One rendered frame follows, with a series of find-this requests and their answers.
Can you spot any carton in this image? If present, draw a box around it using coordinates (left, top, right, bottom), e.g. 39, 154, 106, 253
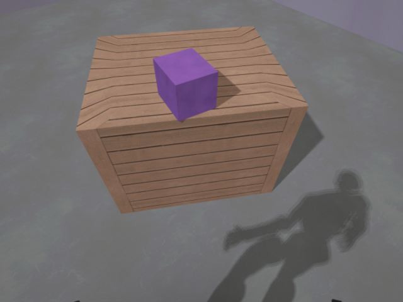
153, 48, 219, 121

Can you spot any pedestal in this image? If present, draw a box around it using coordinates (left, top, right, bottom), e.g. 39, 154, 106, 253
76, 26, 309, 214

